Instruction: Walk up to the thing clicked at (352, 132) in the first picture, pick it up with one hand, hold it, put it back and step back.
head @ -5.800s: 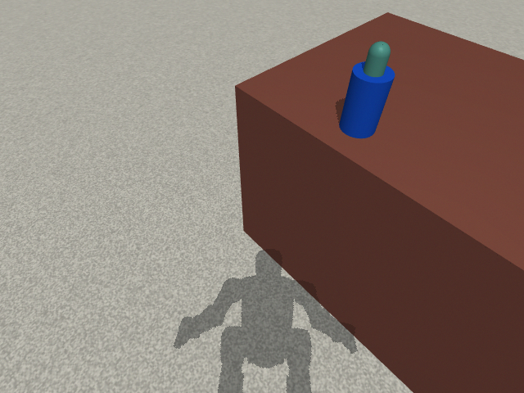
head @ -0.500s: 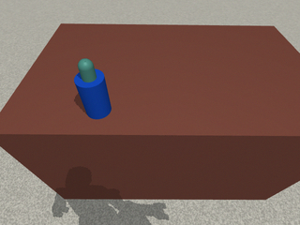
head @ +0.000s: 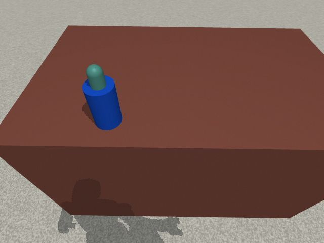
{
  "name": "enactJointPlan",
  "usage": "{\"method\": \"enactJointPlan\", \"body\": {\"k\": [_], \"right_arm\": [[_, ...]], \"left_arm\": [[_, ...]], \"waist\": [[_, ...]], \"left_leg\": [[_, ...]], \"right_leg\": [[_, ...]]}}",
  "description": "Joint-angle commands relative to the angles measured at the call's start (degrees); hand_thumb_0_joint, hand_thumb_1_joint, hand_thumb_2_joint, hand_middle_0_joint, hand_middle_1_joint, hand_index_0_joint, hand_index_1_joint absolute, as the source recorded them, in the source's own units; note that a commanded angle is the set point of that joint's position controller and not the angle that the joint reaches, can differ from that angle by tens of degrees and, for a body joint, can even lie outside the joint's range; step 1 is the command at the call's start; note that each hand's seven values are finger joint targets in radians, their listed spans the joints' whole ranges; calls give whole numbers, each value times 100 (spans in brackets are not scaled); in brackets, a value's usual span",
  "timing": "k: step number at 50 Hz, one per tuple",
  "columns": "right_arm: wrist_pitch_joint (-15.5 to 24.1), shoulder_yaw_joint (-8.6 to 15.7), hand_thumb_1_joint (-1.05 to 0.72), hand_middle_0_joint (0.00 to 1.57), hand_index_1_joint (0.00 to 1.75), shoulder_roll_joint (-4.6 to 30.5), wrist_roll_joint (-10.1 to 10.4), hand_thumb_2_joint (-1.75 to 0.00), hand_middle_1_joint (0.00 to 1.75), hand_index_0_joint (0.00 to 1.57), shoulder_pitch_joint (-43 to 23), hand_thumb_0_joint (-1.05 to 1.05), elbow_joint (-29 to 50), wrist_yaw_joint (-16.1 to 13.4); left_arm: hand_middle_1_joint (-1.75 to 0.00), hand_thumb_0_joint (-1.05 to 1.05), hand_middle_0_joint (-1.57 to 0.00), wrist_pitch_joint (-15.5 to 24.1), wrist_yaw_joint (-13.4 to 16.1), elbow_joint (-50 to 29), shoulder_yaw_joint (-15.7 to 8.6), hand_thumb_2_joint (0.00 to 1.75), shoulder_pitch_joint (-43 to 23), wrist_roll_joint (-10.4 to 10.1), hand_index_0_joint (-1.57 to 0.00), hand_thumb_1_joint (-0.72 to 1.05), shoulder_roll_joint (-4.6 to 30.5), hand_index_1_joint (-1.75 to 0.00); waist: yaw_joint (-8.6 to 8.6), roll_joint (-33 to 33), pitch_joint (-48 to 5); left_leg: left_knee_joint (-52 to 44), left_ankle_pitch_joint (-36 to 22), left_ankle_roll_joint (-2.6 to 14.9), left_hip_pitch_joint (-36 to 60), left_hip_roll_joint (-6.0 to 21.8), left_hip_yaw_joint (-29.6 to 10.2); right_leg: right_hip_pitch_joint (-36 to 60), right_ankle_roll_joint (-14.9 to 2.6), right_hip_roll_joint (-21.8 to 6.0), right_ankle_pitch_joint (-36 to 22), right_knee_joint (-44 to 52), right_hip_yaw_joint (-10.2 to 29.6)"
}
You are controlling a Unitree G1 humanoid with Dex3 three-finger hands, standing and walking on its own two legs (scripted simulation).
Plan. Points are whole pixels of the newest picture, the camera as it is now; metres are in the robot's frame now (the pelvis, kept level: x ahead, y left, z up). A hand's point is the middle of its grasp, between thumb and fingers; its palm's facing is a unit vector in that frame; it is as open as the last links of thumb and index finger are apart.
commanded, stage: stand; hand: left
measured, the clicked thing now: (101, 96) +0.48 +0.20 +0.07
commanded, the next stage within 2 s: rise first in 0.56 s
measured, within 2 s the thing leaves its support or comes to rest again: neither
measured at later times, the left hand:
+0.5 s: hand out of the picture +0.07 +0.25 -0.16, palm faces -0.02 -0.94 -0.34, open 7.4 cm
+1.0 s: hand (69, 225) +0.18 +0.25 -0.11, palm faces +0.23 -0.92 -0.32, open 13.3 cm
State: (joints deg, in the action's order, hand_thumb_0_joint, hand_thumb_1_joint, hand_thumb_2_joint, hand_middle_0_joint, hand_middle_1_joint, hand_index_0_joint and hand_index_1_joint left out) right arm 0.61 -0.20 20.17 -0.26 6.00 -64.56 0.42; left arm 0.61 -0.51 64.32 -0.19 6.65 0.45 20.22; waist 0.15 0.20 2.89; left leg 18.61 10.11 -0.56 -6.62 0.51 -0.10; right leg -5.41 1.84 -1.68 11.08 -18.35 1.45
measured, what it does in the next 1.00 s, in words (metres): stands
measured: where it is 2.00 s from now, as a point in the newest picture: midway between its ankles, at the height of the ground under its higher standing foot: outside the picture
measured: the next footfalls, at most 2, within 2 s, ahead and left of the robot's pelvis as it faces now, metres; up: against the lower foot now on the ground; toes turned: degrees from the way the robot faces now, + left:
none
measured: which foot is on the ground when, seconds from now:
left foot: down 0.00-1.00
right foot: down 0.00-1.00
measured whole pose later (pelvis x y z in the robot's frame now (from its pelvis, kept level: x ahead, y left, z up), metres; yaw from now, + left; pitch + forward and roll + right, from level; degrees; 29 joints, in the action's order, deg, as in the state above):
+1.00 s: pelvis +0.00 +0.00 -0.01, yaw +0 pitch +3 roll +0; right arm 4.7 6.5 15.2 2.8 6.9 -47.1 -3.1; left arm 4.9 3.2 40.9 -8.9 7.8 -2.4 16.6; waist 1.0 0.5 -0.3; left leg 26.1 13.1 -0.9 -15.6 1.0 -0.6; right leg -14.1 1.4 -1.1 14.0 -25.5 1.1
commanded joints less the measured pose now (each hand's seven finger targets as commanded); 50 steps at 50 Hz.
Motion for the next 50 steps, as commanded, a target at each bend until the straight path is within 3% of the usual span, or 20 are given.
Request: {"method": "enactJointPlan", "body": {"k": [1, 8, 23, 32, 33, 34, 35, 36, 37, 38, 40, 41, 42, 43, 44, 46, 47, 48, 49, 50], "right_arm": [[112, 267, -90, 20, 30, 1268, -17, -90, 30, 20, -202, 0, 328, -71], [110, 261, -90, 20, 30, 1232, -4, -90, 30, 20, -196, 0, 323, -65], [108, 257, -90, 20, 30, 1215, -15, -90, 30, 20, -156, 0, 314, -70], [105, 265, -90, 20, 30, 1221, -10, -90, 30, 20, -156, 0, 324, -77], [104, 266, -82, 12, 22, 1232, -11, -82, 22, 12, -148, 0, 314, -77], [786, 72, -74, 5, 14, 207, 554, -74, 14, 5, -2159, 0, 2325, -168], [899, 78, -66, 5, 6, 397, 618, -66, 6, 5, -1817, 0, 2474, -258], [843, 295, -58, 4, 5, 882, 611, -58, 5, 5, -1340, 0, 2090, -360], [744, 684, -50, 5, 5, 1251, 575, -50, 5, 5, -861, 0, 1462, -450], [747, 865, -42, 5, 5, 1339, 543, -42, 5, 5, -880, 0, 1455, -492], [772, 789, -26, 5, 5, 811, 384, -26, 5, 5, -738, 0, 1377, -484], [751, 932, -18, 5, 5, 788, 310, -21, 5, 5, -725, 0, 1362, -465], [717, 1114, -11, 5, 5, 769, 272, -19, 5, 5, -36, 0, 1561, -444], [651, 1162, -7, 5, 5, 768, 262, -18, 5, 5, 482, 0, 1499, -444], [612, 1035, 0, 5, 5, 591, 270, -16, 5, 5, 274, 0, 1545, -423], [572, 1086, 10, 5, 5, 564, 279, -13, 5, 5, 358, 0, 2039, -403], [512, 1013, 14, 5, 5, 458, 283, -12, 5, 5, 403, 0, 2234, -387], [529, 905, 19, 5, 5, 370, 297, -11, 5, 5, 27, 0, 2603, -383], [499, 859, 23, 5, 5, 262, 284, -10, 5, 5, 169, 0, 2375, -392], [576, 745, 28, 5, 5, 212, 308, -8, 5, 5, -479, 0, 3092, -408]], "left_arm": [[-30, 0, -20, 107, 108, -331, -213, 90, -151, 11, -20, 90, 1235, -30], [-30, 0, -20, 117, 119, -320, -219, 90, -137, 4, -20, 90, 1250, -30], [-30, 0, -20, 97, 112, -321, -225, 90, -104, 22, -20, 90, 1253, -30], [-30, 0, -20, 101, 116, -326, -215, 90, -81, 11, -20, 90, 1236, -30], [-22, 0, -12, 95, 119, -321, -217, 82, -66, 7, -12, 82, 1237, -22], [-14, 0, -4, 575, 146, -2331, -8, 74, -2077, -451, -4, 74, 42, -14], [-6, 0, -6, 793, 292, -2616, -97, 66, -2064, -636, -3, 66, 546, -7], [-5, 0, -6, 767, 370, -2041, -259, 58, -1354, -626, -4, 58, 816, -8], [-7, 0, -8, 694, 445, -1749, -623, 50, -1029, -597, -7, 50, 1270, -8], [-6, 0, -7, 659, 512, -1836, -899, 42, -985, -572, -6, 42, 1469, -7], [-6, 0, -7, 694, 527, -1538, -882, 26, -772, -443, -6, 26, 1020, -7], [-6, 0, -7, 705, 518, -1811, -1027, 23, -791, -346, -7, 20, 1034, -6], [-6, 0, -6, 684, 513, -2048, -1254, 20, -131, -275, -7, 14, 1140, -5], [-7, 0, -7, 608, 519, -2006, -1290, 17, 385, -275, -8, 8, 1021, -5], [-7, 0, -7, 582, 519, -1968, -1274, 15, 532, -257, -8, 4, 967, -5], [-7, 0, -7, 604, 498, -2690, -1388, 11, 522, -268, -8, -9, 942, -5], [-6, 0, -6, 549, 481, -2833, -1324, 10, 480, -280, -7, -14, 830, -5], [-5, 0, -6, 574, 476, -3380, -1246, 8, 213, -313, -7, -19, 790, -4], [-5, 0, -6, 535, 484, -3181, -1201, 7, 374, -300, -6, -24, 675, -4], [-5, 0, -5, 612, 494, -3899, -1106, 7, -266, -313, -6, -30, 656, -4]], "waist": [[-27, -13, -480], [-29, -86, -495], [-27, -85, -397], [-20, -31, -453], [-20, -29, -386], [-224, 32, -447], [35, -189, -731], [-90, -190, -356], [-79, -50, -295], [30, 128, -673], [35, 44, -1115], [0, 222, -1294], [36, 283, -1624], [60, 151, -1593], [188, 189, -1482], [167, 177, -1542], [134, 59, -1457], [161, 164, -1331], [151, 194, -1047], [112, 40, -1052]], "left_leg": [[-196, -898, 160, 173, 691, -432], [-202, -1047, 156, 206, 683, -456], [-271, -685, 158, 174, 675, -453], [-223, -900, 166, 191, 666, -420], [-250, -818, 158, 171, 660, -430], [288, -224, 34, -606, -43, 203], [81, 94, 40, -252, -31, 163], [42, 336, 51, -397, -3, 180], [259, 254, 28, -682, -50, 238], [390, 22, 3, -672, -32, 250], [607, -308, 33, -669, -11, 197], [631, -451, 44, -602, -32, 182], [665, -797, 46, -383, -78, 216], [639, -1053, 38, -318, -75, 225], [590, -1202, 19, -359, -91, 240], [552, -1381, 11, -256, -97, 267], [547, -1324, 17, -316, -94, 284], [499, -1205, 13, -342, -96, 296], [438, -951, 21, -427, -97, 295], [407, -811, 42, -412, -82, 284]], "right_leg": [[-13, -266, -597, -948, 279, 378], [43, -261, -592, -1070, 257, 345], [-126, -264, -570, -731, 307, 355], [-28, -274, -579, -1002, 260, 357], [-50, -276, -567, -915, 268, 361], [-843, -190, 157, -337, -253, -309], [-431, -198, 126, -3, -108, -322], [-638, -214, 172, 206, -107, -299], [-853, -224, 192, 154, -254, -310], [-795, -245, 181, -96, -418, -297], [-692, -225, 180, -491, -618, -273], [-746, -235, 188, -605, -667, -278], [-564, -237, 190, -886, -646, -282], [-469, -215, 217, -1091, -588, -308], [-408, -208, 201, -1208, -562, -322], [-353, -188, 202, -1380, -512, -335], [-382, -177, 200, -1328, -483, -337], [-419, -175, 175, -1202, -420, -335], [-567, -186, 156, -959, -402, -328], [-612, -168, 138, -811, -340, -320]]}}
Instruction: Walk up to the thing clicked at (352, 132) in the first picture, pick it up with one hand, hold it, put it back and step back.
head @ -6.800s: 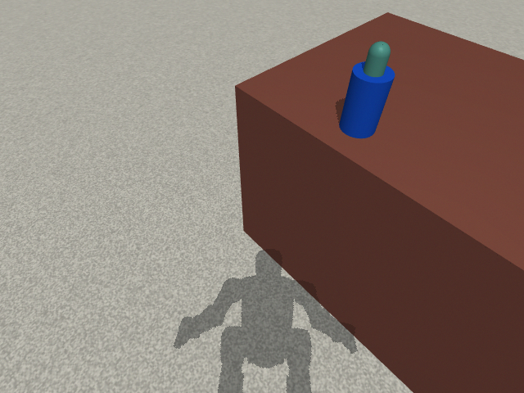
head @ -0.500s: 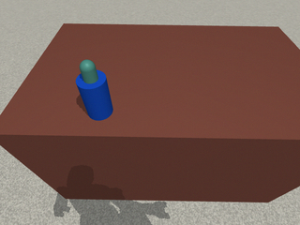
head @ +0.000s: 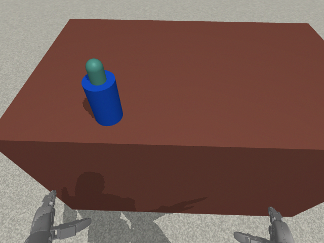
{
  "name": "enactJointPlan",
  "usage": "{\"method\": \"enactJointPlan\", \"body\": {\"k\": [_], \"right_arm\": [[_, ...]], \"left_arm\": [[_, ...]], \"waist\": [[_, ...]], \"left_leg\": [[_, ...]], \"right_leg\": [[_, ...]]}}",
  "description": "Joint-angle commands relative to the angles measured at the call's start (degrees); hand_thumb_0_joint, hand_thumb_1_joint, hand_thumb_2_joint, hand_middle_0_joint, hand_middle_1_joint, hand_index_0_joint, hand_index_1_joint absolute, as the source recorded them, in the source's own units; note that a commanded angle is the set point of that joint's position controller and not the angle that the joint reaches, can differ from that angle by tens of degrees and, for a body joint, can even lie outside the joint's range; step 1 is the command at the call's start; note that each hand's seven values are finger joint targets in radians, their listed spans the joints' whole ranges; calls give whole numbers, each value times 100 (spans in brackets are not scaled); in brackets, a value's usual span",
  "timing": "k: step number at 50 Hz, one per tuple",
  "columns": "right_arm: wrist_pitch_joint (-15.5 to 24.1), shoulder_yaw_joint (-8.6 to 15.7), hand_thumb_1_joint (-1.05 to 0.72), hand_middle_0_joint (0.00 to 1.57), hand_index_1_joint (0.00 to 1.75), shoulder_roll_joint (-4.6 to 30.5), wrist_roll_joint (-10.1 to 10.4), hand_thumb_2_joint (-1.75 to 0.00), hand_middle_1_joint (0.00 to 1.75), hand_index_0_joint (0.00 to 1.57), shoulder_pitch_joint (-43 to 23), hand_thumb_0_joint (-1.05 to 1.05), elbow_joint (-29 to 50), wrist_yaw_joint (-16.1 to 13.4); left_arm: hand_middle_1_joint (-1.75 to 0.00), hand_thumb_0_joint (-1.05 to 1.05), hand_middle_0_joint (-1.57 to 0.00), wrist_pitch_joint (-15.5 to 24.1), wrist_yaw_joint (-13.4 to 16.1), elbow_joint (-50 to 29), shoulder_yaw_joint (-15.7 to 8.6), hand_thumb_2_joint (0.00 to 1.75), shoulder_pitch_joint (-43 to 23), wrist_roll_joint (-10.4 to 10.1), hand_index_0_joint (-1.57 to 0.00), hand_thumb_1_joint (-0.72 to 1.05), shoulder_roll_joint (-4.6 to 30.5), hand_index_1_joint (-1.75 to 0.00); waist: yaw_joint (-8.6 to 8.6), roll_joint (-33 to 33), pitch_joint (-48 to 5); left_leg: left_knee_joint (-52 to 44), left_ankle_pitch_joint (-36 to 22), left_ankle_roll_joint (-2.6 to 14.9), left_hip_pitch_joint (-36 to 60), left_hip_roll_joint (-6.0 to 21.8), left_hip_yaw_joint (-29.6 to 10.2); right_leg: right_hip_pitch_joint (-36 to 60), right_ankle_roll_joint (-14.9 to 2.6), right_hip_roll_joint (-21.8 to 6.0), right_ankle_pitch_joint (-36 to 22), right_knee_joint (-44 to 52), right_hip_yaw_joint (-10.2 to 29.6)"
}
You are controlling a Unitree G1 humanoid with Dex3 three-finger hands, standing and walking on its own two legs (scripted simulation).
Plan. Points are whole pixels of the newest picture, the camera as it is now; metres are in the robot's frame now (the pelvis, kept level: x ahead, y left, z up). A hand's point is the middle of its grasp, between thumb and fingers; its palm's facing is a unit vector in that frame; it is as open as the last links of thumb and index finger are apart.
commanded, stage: rise first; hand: left
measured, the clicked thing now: (102, 91) +0.48 +0.20 +0.08
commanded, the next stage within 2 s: go down in 1.52 s
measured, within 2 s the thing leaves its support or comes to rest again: neither
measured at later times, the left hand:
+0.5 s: hand (54, 202) +0.19 +0.25 +0.02, palm faces +0.28 -0.89 -0.35, open 17.5 cm
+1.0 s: hand (35, 200) +0.18 +0.25 +0.10, palm faces +0.33 -0.85 -0.41, open 17.6 cm
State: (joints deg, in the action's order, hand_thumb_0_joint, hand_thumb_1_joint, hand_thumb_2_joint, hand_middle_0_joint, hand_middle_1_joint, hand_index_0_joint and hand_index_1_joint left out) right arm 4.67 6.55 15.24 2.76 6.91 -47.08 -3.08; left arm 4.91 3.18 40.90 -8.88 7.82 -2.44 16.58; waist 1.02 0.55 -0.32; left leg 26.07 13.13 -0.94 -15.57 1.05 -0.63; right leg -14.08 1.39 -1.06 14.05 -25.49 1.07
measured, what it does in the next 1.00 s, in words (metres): stands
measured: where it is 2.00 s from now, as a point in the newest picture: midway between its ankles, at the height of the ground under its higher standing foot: outside the picture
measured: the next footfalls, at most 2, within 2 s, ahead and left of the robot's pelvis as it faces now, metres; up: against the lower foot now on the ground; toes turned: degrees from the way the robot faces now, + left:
none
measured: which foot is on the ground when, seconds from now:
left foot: down 0.00-1.00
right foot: down 0.00-1.00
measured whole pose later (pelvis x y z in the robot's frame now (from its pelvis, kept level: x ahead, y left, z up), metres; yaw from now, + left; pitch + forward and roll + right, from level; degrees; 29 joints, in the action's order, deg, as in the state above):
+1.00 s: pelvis +0.00 -0.01 +0.00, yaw +2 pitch -4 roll +0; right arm 6.4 8.1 12.9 1.4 14.0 -36.3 -2.5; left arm 13.8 0.7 -9.2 -15.3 27.4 -2.7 17.9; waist 3.1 2.8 2.3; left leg 24.4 12.8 -1.4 -8.1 0.7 -2.1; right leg -6.7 0.8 -1.5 15.2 -25.4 -0.5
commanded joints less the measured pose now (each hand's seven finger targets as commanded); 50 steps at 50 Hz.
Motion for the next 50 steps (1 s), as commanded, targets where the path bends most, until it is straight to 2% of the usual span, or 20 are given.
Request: {"method": "enactJointPlan", "body": {"k": [1, 3, 7, 9, 11, 13, 15, 18, 20, 21, 22, 24, 26, 29, 30, 33, 36, 37, 39, 50], "right_arm": [[191, 151, 33, 5, 5, 802, -19, -7, 5, 5, -553, 0, 1478, -92], [232, -2, 40, 5, 5, 633, -19, -6, 5, 5, -441, 0, 1695, -106], [290, 144, 49, 5, 5, 836, -66, -3, 5, 5, 224, 0, 2011, -178], [301, 93, 50, 5, 5, 731, -79, -3, 5, 5, 298, 0, 2079, -171], [282, 178, 52, 5, 5, 764, -92, -2, 5, 5, 327, 0, 1997, -164], [269, 226, 53, 5, 5, 728, -84, -2, 5, 5, 549, 0, 2085, -122], [227, 237, 54, 5, 5, 622, -79, -2, 5, 5, 870, 0, 1940, -76], [266, 333, 55, 5, 5, 732, -80, -1, 5, 5, 379, 0, 2335, -32], [226, 142, 55, 5, 5, 472, -82, -1, 5, 5, 525, 0, 2113, 5], [228, 73, 54, 5, 5, 367, -98, -2, 5, 5, 480, 0, 2040, 19], [256, 290, 54, 5, 5, 610, -105, -2, 5, 5, 168, 0, 2262, -6], [280, 337, 54, 5, 5, 743, -119, -2, 5, 5, 75, 0, 2391, -24], [272, 199, 53, 5, 5, 471, -137, -2, 5, 5, 275, 0, 1992, 0], [318, 325, 53, 5, 5, 635, -162, -2, 5, 5, 46, 0, 2160, -15], [295, 209, 54, 5, 5, 424, -172, -2, 5, 5, 248, 0, 1871, -5], [327, 423, 53, 5, 5, 673, -186, -2, 5, 5, 248, 0, 2042, -31], [311, 229, 53, 5, 5, 369, -171, -2, 5, 5, 316, 0, 1832, 8], [352, 607, 53, 5, 5, 830, -183, -2, 5, 5, 178, 0, 2116, -33], [345, 304, 53, 5, 5, 426, -158, -2, 5, 5, 355, 0, 1844, 16], [504, 477, 54, 5, 5, 537, -133, -3, 5, 5, 227, 0, 1846, 30]], "left_arm": [[-4, 0, -5, 194, 162, -1627, -356, 6, -297, -6, -5, -37, 1093, -4], [-4, 0, -5, 246, 190, -2191, -172, 3, -261, -6, -5, -48, 946, -4], [-4, 0, -5, 303, 281, -2863, -527, 1, 341, 20, -5, -55, 1277, -4], [-4, 0, -4, 333, 248, -3274, -422, 1, 527, 10, -5, -55, 1063, -4], [-4, 0, -4, 316, 252, -3489, -669, 0, 756, -3, -4, -54, 1205, -4], [-4, 0, -3, 298, 183, -3703, -495, 0, 1075, -15, -4, -53, 964, -3], [-4, 0, -3, 321, 114, -3947, -556, 0, 1243, -31, -4, -52, 947, -3], [-3, 0, -3, 379, 56, -4526, -650, 0, 1171, -48, -3, -52, 1001, -3], [-3, 0, -3, 419, 36, -4643, -786, 0, 1247, -52, -3, -53, 1070, -3], [-3, 0, -3, 449, 13, -4756, -615, 0, 1285, -50, -3, -54, 936, -3], [-3, 0, -3, 484, 24, -4996, -745, 0, 1202, -62, -3, -54, 1030, -3], [-3, 0, -4, 538, 24, -5192, -845, 0, 1258, -63, -3, -55, 1119, -3], [-3, 0, -4, 614, -17, -5332, -739, 0, 1397, -50, -4, -55, 973, -3], [-3, 0, -4, 722, -13, -5573, -932, 1, 1405, -53, -3, -56, 1109, -3], [-3, 0, -3, 757, -21, -5519, -989, 1, 1515, -45, -3, -55, 1099, -3], [-4, 0, -4, 848, -52, -5653, -1014, 2, 1578, -54, -4, -56, 1072, -4], [-3, 0, -4, 930, -75, -5811, -1124, 2, 1582, -55, -3, -56, 1135, -4], [-4, 0, -4, 951, -68, -5741, -1198, 2, 1599, -50, -3, -57, 1195, -4], [-3, 0, -4, 1009, -107, -5864, -1130, 2, 1559, -73, -3, -56, 1101, -4], [-3, 0, -3, 1332, -133, -6393, -1349, 4, 1527, -91, -2, -57, 1246, -4]], "waist": [[23, -67, -866], [24, 111, -760], [9, 144, -842], [53, 45, -698], [87, 165, -607], [21, 72, -447], [-7, 76, -284], [72, 87, -372], [132, 132, -238], [145, 175, -165], [148, 209, -291], [145, 171, -336], [163, 174, -184], [162, 91, -349], [186, -3, -216], [113, -50, -298], [212, 83, -126], [131, -114, -191], [142, -2, -21], [177, 165, 50]], "left_leg": [[-343, -972, 92, 547, -121, 325], [-406, -908, 88, 580, -109, 310], [-326, -1326, 89, 792, -112, 318], [-310, -1441, 89, 824, -109, 324], [-339, -1517, 67, 841, -95, 306], [-363, -1530, 70, 842, -80, 300], [-383, -1486, 76, 856, -86, 312], [-420, -1517, 65, 915, -60, 260], [-423, -1492, 77, 867, -78, 269], [-423, -1452, 77, 835, -82, 278], [-421, -1420, 75, 852, -93, 279], [-425, -1311, 94, 924, -115, 281], [-428, -1208, 113, 890, -134, 297], [-396, -1228, 128, 924, -143, 288], [-388, -1185, 147, 890, -148, 287], [-393, -1192, 148, 968, -148, 290], [-442, -1083, 140, 896, -166, 282], [-444, -1017, 144, 935, -156, 271], [-468, -873, 159, 880, -179, 280], [-532, -577, 154, 851, -208, 269]], "right_leg": [[344, -127, 82, -982, 381, -270], [367, -157, 92, -894, 383, -290], [541, -158, 99, -1322, 329, -301], [583, -146, 108, -1436, 324, -326], [603, -173, 113, -1461, 322, -356], [608, -167, 131, -1494, 327, -396], [521, -154, 131, -1463, 360, -408], [611, -174, 146, -1436, 341, -428], [624, -168, 132, -1397, 369, -424], [625, -159, 118, -1366, 388, -423], [643, -163, 103, -1356, 363, -403], [663, -160, 102, -1234, 409, -401], [601, -147, 95, -1155, 434, -403], [676, -139, 70, -1192, 417, -398], [640, -123, 65, -1162, 446, -400], [666, -107, 69, -1189, 441, -397], [604, -122, 55, -1048, 466, -416], [616, -106, 61, -978, 478, -408], [519, -101, 52, -861, 507, -412], [391, -130, 49, -537, 541, -422]]}}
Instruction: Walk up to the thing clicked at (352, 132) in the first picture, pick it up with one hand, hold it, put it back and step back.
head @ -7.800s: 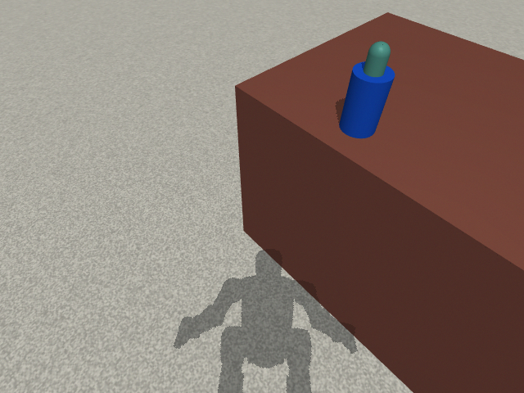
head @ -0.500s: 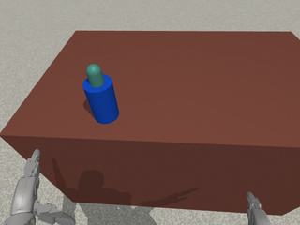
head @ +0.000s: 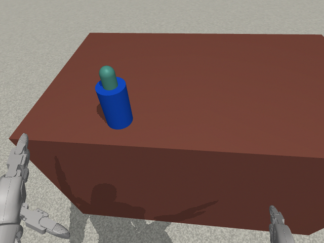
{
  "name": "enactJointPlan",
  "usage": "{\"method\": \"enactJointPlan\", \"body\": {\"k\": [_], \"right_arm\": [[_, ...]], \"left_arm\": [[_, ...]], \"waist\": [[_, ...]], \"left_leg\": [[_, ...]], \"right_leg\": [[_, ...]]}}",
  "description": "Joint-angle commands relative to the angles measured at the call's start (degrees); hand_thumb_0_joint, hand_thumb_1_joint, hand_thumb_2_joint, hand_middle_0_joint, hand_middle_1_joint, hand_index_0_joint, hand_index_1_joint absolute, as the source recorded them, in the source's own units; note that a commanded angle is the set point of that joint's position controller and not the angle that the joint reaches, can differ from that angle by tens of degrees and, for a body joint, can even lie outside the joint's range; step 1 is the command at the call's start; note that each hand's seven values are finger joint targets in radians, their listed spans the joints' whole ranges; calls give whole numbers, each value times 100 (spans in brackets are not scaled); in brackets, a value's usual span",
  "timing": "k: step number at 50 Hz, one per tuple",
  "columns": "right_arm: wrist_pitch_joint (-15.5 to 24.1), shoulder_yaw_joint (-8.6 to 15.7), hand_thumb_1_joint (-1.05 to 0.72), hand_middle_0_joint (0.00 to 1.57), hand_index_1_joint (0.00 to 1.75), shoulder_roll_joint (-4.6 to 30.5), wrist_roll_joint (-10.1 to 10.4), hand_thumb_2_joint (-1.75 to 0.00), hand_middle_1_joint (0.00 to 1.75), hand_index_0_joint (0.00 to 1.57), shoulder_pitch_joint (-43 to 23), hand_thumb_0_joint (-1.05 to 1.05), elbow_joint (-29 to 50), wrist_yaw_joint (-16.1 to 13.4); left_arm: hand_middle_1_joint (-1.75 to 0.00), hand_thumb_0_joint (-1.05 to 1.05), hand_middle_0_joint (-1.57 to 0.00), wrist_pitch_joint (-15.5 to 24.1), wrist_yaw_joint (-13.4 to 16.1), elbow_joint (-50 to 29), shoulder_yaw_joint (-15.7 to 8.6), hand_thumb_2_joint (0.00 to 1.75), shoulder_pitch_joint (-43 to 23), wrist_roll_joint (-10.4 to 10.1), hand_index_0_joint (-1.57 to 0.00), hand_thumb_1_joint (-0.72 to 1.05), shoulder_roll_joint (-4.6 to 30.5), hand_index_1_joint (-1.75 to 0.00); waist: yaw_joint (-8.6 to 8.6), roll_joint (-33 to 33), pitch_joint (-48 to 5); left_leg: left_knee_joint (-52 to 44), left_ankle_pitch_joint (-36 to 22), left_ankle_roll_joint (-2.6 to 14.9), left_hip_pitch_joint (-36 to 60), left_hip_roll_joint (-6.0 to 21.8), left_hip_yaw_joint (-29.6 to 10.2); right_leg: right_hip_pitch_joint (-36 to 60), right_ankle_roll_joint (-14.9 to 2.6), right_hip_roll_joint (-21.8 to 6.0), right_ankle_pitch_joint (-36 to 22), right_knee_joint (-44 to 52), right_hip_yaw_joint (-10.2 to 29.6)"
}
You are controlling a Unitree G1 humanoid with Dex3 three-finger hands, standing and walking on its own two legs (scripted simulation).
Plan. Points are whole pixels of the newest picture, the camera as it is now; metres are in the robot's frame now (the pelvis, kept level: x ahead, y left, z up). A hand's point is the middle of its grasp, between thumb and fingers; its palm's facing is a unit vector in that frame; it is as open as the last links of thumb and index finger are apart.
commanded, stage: rise first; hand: left
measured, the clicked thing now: (113, 96) +0.49 +0.19 +0.08
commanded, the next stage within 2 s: go down in 0.52 s
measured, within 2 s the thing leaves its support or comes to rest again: neither
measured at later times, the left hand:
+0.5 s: hand (39, 180) +0.19 +0.25 +0.13, palm faces +0.32 -0.84 -0.43, open 17.7 cm
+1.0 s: hand (30, 154) +0.23 +0.28 +0.15, palm faces +0.34 -0.88 -0.33, open 17.7 cm
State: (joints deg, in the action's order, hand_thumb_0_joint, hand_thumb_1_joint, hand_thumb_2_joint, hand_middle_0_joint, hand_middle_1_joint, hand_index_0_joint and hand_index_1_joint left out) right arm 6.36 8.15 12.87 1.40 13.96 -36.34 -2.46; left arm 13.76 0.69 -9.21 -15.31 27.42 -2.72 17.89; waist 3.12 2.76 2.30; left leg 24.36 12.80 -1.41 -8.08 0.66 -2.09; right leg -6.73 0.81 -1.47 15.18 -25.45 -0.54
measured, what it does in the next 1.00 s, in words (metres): stands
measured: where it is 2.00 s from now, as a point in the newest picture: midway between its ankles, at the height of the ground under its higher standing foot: outside the picture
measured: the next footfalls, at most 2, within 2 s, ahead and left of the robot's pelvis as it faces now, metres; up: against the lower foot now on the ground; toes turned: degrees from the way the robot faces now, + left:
none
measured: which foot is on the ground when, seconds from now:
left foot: down 0.00-1.00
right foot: down 0.00-1.00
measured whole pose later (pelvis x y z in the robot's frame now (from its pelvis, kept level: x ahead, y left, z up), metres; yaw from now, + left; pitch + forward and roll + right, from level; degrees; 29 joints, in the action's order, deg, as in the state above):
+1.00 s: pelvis +0.00 +0.00 -0.01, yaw +1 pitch -2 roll +0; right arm 5.7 6.3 12.0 1.7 13.1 -36.6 -3.0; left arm 16.9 -8.3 -2.1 -25.0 11.3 -8.7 21.3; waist 2.2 1.9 0.2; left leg 30.5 15.7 -1.2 -12.9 0.0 -2.9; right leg -10.8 1.1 -2.0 18.1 -30.9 -1.4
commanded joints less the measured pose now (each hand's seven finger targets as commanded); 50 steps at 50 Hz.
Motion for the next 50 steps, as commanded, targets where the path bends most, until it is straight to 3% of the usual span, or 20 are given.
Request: {"method": "enactJointPlan", "body": {"k": [1, 4, 8, 10, 13, 15, 16, 17, 21, 23, 30, 31, 32, 33, 34, 35, 37, 38, 39, 50], "right_arm": [[351, 275, 53, 5, 5, 721, -4, -3, 5, 5, -515, 0, 786, -19], [374, 386, 53, 5, 5, 814, -3, -3, 5, 5, -525, 0, 775, -24], [380, 146, 53, 5, 5, 535, 2, -4, 5, 5, -516, 0, 667, 15], [421, 423, 53, 5, 5, 985, -5, -4, 5, 5, -725, 0, 1016, -45], [407, 217, 53, 5, 5, 573, -2, -4, 5, 5, -364, 0, 524, -1], [471, 577, 52, 5, 5, 1112, -7, -5, 5, 5, -639, 0, 1022, -39], [480, 545, 52, 5, 5, 1075, 5, -4, 5, 5, -645, 0, 990, -37], [420, 217, 52, 5, 5, 561, 25, -5, 5, 5, -304, 0, 565, 20], [461, 380, 52, 5, 5, 800, 28, -5, 5, 5, -431, 0, 837, 11], [446, 164, 52, 5, 5, 497, 24, -5, 5, 5, -332, 0, 633, 43], [475, 439, 51, 5, 5, 886, 18, -6, 5, 5, -466, 0, 977, 13], [495, 494, 49, 5, 5, 960, 23, -5, 5, 5, -513, 0, 1050, 1], [463, 213, 54, 5, 5, 648, -69, -5, 5, 5, -542, 0, 1060, 83], [424, 399, 50, 5, 5, 712, 36, -5, 5, 5, -249, 0, 811, 26], [429, 200, 50, 5, 5, 626, -63, -5, 5, 5, -431, 0, 1054, 99], [407, 103, 50, 5, 5, 455, -45, -5, 5, 5, -510, 0, 936, 121], [343, 345, 50, 5, 5, 704, -58, -5, 5, 5, -379, 0, 869, 97], [304, 133, 50, 5, 5, 522, -46, -5, 5, 5, -254, 0, 1042, 121], [311, 372, 50, 5, 5, 867, -58, -5, 5, 5, -479, 0, 1277, 86], [266, -97, 52, 5, 5, 616, 63, -5, 5, 5, -779, 0, 820, -224]], "left_arm": [[-4, 0, -4, 476, 113, -1314, -698, 4, -363, -61, -3, -58, 1072, -5], [-4, 0, -4, 521, 119, -1386, -746, 4, -330, -61, -3, -58, 1107, -5], [-4, 0, -4, 614, 110, -1533, -684, 5, -425, -54, -3, -59, 1037, -6], [-4, 0, -4, 630, 128, -1452, -749, 5, -373, -63, -3, -59, 1115, -5], [-4, 0, -4, 697, 107, -1637, -789, 7, -424, -52, -3, -60, 1095, -6], [-5, 0, -5, 691, 120, -1429, -839, 7, -316, -66, -3, -61, 1132, -6], [-4, 0, -5, 715, 119, -1607, -813, 6, -274, -60, -3, -61, 1123, -6], [-4, 0, -4, 737, 104, -1739, -804, 7, -399, -57, -3, -61, 1106, -6], [-4, 0, -5, 743, 97, -1645, -872, 8, -454, -67, -3, -61, 1171, -6], [-5, 0, -5, 782, 93, -1751, -850, 8, -416, -59, -3, -61, 1090, -7], [-5, 0, -5, 795, 119, -1797, -1114, 10, -492, -71, -3, -61, 1305, -8], [-8, 0, -5, 802, 102, -1819, -971, 4, -457, -67, -6, -61, 1207, -8], [-3, 0, -3, 1017, -44, -1791, -940, 11, -792, -155, 0, -61, 797, -6], [-8, 0, -5, 864, 80, -1634, -1208, 5, -342, -68, -6, -61, 1403, -9], [-6, 0, -5, 1069, -89, -1613, -979, 6, -628, -197, -5, -61, 794, -7], [-8, 0, -6, 1115, -164, -1490, -1103, 5, -611, -230, -6, -61, 942, -8], [-6, 0, -6, 1133, -246, -1478, -1224, 4, -786, -254, -6, -61, 1166, -7], [-6, 0, -6, 1149, -271, -1530, -1255, 4, -1071, -269, -6, -61, 1211, -6], [-5, 0, -6, 1086, -291, -1287, -1376, 4, -1097, -278, -6, -61, 1302, -6], [-4, 0, -5, 315, -1182, 219, -1640, 7, -3355, -903, -4, -58, 2085, -5]], "waist": [[-31, -195, -258], [6, -166, -312], [37, -49, -343], [-27, -300, -419], [43, -25, -253], [-37, -289, -371], [6, -226, -410], [45, -43, -326], [-30, -116, -347], [47, -8, -363], [39, -138, -438], [-4, -185, -437], [-106, -369, -680], [108, -57, -413], [-95, -471, -479], [49, -318, -565], [-34, -140, -566], [-107, -120, -630], [-121, -310, -625], [-290, -145, -715]], "left_leg": [[-348, -535, 215, 95, -156, 394], [-329, -622, 207, 68, -148, 389], [-345, -614, 198, 63, -153, 391], [-347, -630, 209, 146, -150, 373], [-352, -561, 196, 78, -168, 402], [-379, -523, 189, 78, -129, 363], [-374, -622, 189, 115, -125, 352], [-381, -612, 189, 104, -147, 381], [-347, -750, 180, 130, -127, 374], [-346, -811, 170, 131, -133, 377], [-328, -867, 155, 134, -113, 335], [-340, -870, 159, 205, -108, 345], [-28, -817, 141, 38, -126, 333], [-306, -895, 166, 159, -156, 373], [0, -790, 150, -78, -132, 339], [63, -770, 158, -128, -181, 362], [96, -765, 154, -128, -198, 381], [129, -779, 151, -112, -205, 397], [157, -712, 154, -171, -205, 378], [145, -363, 224, -293, -219, 272]], "right_leg": [[-283, -64, 92, -626, 542, -276], [-235, -71, 96, -711, 514, -274], [-220, -75, 94, -700, 497, -277], [-220, -56, 101, -702, 515, -281], [-270, -72, 97, -641, 516, -278], [-190, -64, 133, -618, 496, -308], [-178, -89, 142, -699, 469, -315], [-227, -95, 130, -692, 482, -297], [-204, -74, 137, -844, 446, -298], [-171, -84, 136, -884, 426, -299], [-117, -85, 157, -908, 392, -320], [-138, -90, 166, -925, 399, -314], [-253, -33, 150, -863, 210, -285], [-157, -69, 110, -944, 403, -312], [-289, -22, 135, -842, 223, -280], [-296, -6, 69, -822, 189, -264], [-430, -14, 53, -865, 115, -238], [-459, -4, 61, -906, 107, -232], [-464, 12, 55, -838, 110, -229], [-621, 8, 2, -630, 122, -178]]}}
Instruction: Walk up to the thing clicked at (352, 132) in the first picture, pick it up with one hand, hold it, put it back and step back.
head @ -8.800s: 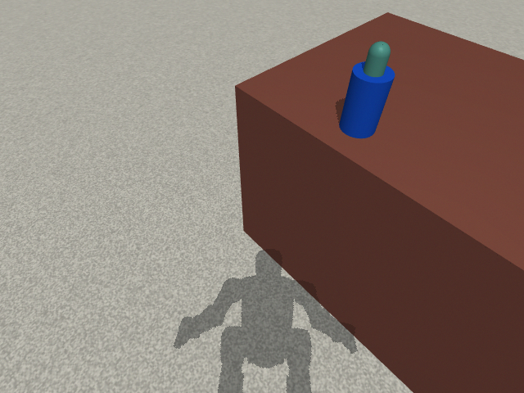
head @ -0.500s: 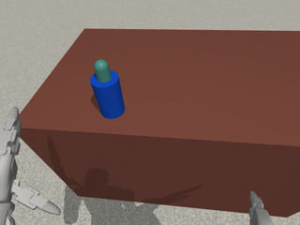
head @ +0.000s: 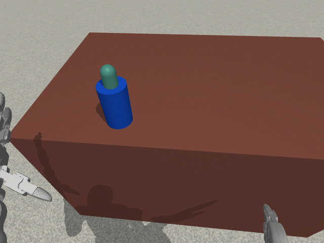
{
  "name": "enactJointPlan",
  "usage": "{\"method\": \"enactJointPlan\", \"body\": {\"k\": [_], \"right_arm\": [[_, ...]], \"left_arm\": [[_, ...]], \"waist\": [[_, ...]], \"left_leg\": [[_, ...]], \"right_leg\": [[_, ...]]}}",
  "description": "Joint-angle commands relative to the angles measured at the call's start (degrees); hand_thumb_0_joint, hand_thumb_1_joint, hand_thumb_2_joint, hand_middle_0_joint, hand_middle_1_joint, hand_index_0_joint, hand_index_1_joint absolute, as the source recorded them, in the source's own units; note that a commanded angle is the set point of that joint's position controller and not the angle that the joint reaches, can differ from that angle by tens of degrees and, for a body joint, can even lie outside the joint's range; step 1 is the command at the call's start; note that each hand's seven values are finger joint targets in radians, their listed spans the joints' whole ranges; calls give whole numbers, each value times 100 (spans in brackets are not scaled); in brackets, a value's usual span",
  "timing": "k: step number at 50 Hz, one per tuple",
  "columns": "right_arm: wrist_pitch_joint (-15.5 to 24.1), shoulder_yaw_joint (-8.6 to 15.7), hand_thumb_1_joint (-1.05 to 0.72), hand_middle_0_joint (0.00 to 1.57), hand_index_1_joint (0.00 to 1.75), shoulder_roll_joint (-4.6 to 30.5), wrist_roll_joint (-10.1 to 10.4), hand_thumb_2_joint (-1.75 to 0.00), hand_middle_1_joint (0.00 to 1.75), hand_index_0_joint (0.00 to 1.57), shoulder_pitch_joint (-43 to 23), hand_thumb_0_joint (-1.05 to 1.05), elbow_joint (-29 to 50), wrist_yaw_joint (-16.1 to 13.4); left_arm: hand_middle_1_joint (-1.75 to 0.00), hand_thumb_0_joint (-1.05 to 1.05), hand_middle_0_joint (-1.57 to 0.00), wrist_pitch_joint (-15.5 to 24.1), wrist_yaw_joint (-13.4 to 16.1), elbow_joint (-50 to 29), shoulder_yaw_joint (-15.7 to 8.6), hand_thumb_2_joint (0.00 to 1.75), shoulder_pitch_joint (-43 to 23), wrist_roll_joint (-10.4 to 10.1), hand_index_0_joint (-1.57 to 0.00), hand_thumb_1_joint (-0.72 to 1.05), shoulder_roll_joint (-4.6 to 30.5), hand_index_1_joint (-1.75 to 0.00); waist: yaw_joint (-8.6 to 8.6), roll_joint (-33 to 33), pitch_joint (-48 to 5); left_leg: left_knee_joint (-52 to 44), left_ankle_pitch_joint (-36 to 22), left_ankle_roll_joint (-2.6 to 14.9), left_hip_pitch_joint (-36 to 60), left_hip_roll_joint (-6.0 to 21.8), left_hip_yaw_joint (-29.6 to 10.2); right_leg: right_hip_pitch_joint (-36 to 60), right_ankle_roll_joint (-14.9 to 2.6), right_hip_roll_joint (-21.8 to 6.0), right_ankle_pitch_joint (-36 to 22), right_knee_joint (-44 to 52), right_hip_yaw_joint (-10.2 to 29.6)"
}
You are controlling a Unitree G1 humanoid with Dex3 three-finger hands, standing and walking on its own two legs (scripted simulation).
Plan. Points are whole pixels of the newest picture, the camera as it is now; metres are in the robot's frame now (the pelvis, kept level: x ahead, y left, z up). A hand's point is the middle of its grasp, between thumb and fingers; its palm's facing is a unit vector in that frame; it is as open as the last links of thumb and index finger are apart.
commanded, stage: go down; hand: left
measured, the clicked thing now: (113, 95) +0.49 +0.18 +0.09
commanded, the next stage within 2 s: none
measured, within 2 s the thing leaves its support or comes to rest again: neither
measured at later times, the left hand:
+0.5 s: hand (31, 118) +0.32 +0.32 +0.16, palm faces +0.13 -0.99 -0.09, open 17.5 cm
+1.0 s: hand (28, 99) +0.37 +0.34 +0.17, palm faces +0.12 -0.99 +0.00, open 17.7 cm
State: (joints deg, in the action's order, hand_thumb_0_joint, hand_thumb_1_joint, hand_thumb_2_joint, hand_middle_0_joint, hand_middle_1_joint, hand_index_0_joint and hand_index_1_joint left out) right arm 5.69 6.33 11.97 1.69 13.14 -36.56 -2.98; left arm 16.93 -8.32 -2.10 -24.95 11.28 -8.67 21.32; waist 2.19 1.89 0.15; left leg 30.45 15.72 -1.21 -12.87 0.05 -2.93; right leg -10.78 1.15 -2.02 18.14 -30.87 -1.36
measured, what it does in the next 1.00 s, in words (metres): stands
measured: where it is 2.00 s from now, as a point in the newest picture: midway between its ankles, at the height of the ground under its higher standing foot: outside the picture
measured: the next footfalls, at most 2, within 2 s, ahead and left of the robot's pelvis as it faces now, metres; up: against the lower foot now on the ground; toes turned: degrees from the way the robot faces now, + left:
none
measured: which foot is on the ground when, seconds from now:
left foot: down 0.00-1.00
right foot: down 0.00-1.00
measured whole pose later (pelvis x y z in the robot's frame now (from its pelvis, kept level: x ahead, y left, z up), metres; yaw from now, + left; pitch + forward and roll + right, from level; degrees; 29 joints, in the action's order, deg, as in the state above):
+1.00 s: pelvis +0.00 +0.01 +0.00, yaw -1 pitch +5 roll -1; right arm 12.4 -1.6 13.8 1.1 14.8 -36.6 -8.5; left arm -0.4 -31.2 48.3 -31.9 -30.8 -13.0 40.0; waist -1.4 -0.1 -4.2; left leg 30.5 14.9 -0.5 -20.3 0.5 -1.8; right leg -17.7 1.7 -1.5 15.8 -28.8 -0.2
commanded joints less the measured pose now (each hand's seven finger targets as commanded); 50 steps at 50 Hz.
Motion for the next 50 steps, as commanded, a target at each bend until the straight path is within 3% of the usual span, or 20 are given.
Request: {"method": "enactJointPlan", "body": {"k": [1, 5, 10, 13, 14, 16, 17, 18, 19, 21, 23, 25, 27, 30, 36, 38, 40, 42, 47, 50], "right_arm": [[341, -56, 52, 5, 5, 553, 38, -5, 5, 5, -618, 0, 705, -201], [408, -7, 52, 5, 5, 869, 81, -5, 5, 5, -651, 0, 952, -302], [506, -142, 52, 5, 5, 830, 89, -6, 5, 5, -397, 0, 785, -338], [606, -113, 53, 5, 5, 940, 85, -5, 5, 5, -368, 0, 1068, -331], [615, -245, 53, 5, 5, 830, 69, -5, 5, 5, -356, 0, 1120, -321], [658, -71, 54, 5, 5, 1032, 40, -5, 5, 5, -245, 0, 1150, -339], [688, -259, 54, 5, 5, 874, 36, -5, 5, 5, -292, 0, 1167, -316], [695, -98, 54, 5, 5, 1027, 28, -5, 5, 5, -222, 0, 1193, -330], [704, -237, 54, 5, 5, 876, 32, -5, 5, 5, -319, 0, 1202, -325], [742, -231, 54, 5, 5, 869, 11, -5, 5, 5, -339, 0, 1192, -336], [755, -85, 53, 5, 5, 1039, -5, -5, 5, 5, -197, 0, 1139, -381], [761, -323, 54, 5, 5, 779, -3, -5, 5, 5, -235, 0, 1047, -368], [771, -106, 54, 5, 5, 1020, -6, -5, 5, 5, -327, 0, 936, -442], [809, -198, 54, 5, 5, 996, -10, -5, 5, 5, -350, 0, 930, -506], [884, -252, 55, 5, 5, 1063, -22, -5, 5, 5, -294, 0, 751, -623], [891, -441, 55, 5, 5, 874, -39, -5, 5, 5, -182, 0, 579, -608], [948, -295, 55, 5, 5, 1097, -61, -5, 5, 5, -230, 0, 852, -630], [986, -431, 55, 5, 5, 968, -77, -5, 5, 5, -284, 0, 931, -600], [991, -546, 55, 5, 5, 881, -80, -5, 5, 5, -300, 0, 709, -593], [1005, -417, 55, 5, 5, 1091, -86, -5, 5, 5, -435, 0, 837, -639]], "left_arm": [[-4, 0, -5, -115, -434, -345, -686, 7, -1953, -375, -4, -59, 1784, -5], [-4, 0, -4, -563, -931, 194, -966, 7, -2859, -599, -4, -55, 2364, -5], [-2, 0, -3, -1026, -1486, 1213, -1031, 8, -3356, -820, -2, -56, 2496, -4], [-3, 0, -3, -1180, -1690, 1410, -1010, 8, -3683, -829, -2, -56, 2588, -4], [-3, 0, -3, -1186, -1714, 1375, -1013, 8, -3719, -820, -2, -56, 2568, -4], [-2, 0, -3, -1220, -1742, 1546, -1129, 8, -3734, -809, -2, -53, 2710, -3], [-2, 0, -2, -1229, -1765, 1508, -1124, 10, -3831, -804, -2, -52, 2729, -4], [-3, 0, -3, -1229, -1756, 1512, -1138, 9, -3867, -789, -2, -54, 2767, -4], [-2, 0, -3, -1229, -1770, 1418, -1138, 9, -4026, -797, -2, -53, 2781, -3], [-3, 0, -2, -1239, -1758, 1479, -1124, 10, -4085, -774, -2, -55, 2792, -4], [-3, 0, -3, -1255, -1764, 1498, -1156, 10, -4112, -758, -2, -55, 2858, -4], [-3, 0, -3, -1272, -1797, 1421, -1086, 10, -4354, -747, -2, -55, 2834, -4], [-3, 0, -3, -1326, -1825, 1637, -1146, 9, -4423, -780, -3, -56, 2961, -4], [-3, 0, -4, -1419, -1938, 1873, -1097, 8, -4910, -780, -3, -58, 3125, -4], [-3, 0, -3, -1581, -2230, 2885, -1044, 8, -5546, -807, -3, -61, 3364, -4], [-3, 0, -3, -1606, -2267, 3159, -1019, 7, -5696, -746, -3, -61, 3498, -4], [-3, 0, -3, -1564, -2233, 3320, -1051, 8, -5873, -684, -3, -61, 3659, -4], [-4, 0, -3, -1530, -2224, 3517, -988, 7, -6007, -666, -3, -61, 3579, -5], [-3, 0, -4, -1383, -2268, 3878, -975, 7, -6288, -572, -4, -61, 3876, -4], [-3, 0, -4, -1308, -2292, 3993, -1074, 7, -6510, -557, -4, -61, 4147, -4]], "waist": [[-193, 5, -601], [-174, 299, -1126], [-119, 227, -1130], [-160, 330, -1253], [-69, 326, -1229], [-91, 211, -1310], [-20, 231, -1298], [-83, 291, -1448], [-27, 365, -1343], [-27, 369, -1375], [-100, 353, -1538], [-88, 537, -1481], [-131, 425, -1566], [-279, 408, -1619], [-391, 262, -1472], [-321, 388, -1358], [-353, 209, -1525], [-330, 337, -1640], [-309, 492, -1760], [-377, 480, -2046]], "left_leg": [[-457, -729, 211, 222, -152, 343], [-464, -1356, 159, 396, -100, 293], [-487, -1430, 168, 329, -90, 296], [-518, -1484, 144, 395, -53, 271], [-525, -1475, 132, 348, -57, 278], [-471, -1593, 142, 347, -56, 287], [-478, -1551, 141, 319, -58, 286], [-471, -1604, 129, 397, -41, 287], [-460, -1607, 134, 336, -49, 298], [-460, -1498, 142, 310, -53, 310], [-403, -1592, 153, 417, -51, 305], [-397, -1672, 136, 413, -36, 295], [-380, -1719, 158, 422, -47, 280], [-326, -1767, 211, 529, -69, 294], [-398, -1379, 235, 440, -89, 270], [-415, -1190, 234, 376, -114, 285], [-408, -1116, 233, 351, -110, 268], [-361, -1226, 199, 441, -86, 261], [-296, -1319, 187, 326, -79, 228], [-227, -1528, 185, 427, -54, 200]], "right_leg": [[-214, -31, 55, -1005, 648, -89], [27, -120, 122, -1517, 516, -156], [-66, -137, 136, -1512, 551, -174], [-134, -161, 182, -1509, 539, -182], [-140, -167, 192, -1463, 535, -200], [-111, -155, 193, -1575, 531, -188], [-105, -151, 192, -1529, 537, -191], [-113, -163, 196, -1573, 512, -182], [-130, -158, 188, -1577, 523, -175], [-151, -159, 187, -1481, 538, -161], [-162, -142, 183, -1597, 518, -145], [-221, -155, 187, -1646, 502, -155], [-187, -139, 168, -1740, 509, -144], [-275, -93, 148, -1895, 532, -108], [-558, -94, 169, -1558, 607, -134], [-657, -103, 171, -1370, 645, -152], [-636, -101, 183, -1300, 652, -151], [-691, -119, 190, -1361, 607, -158], [-740, -133, 183, -1421, 556, -127], [-689, -119, 196, -1594, 521, -121]]}}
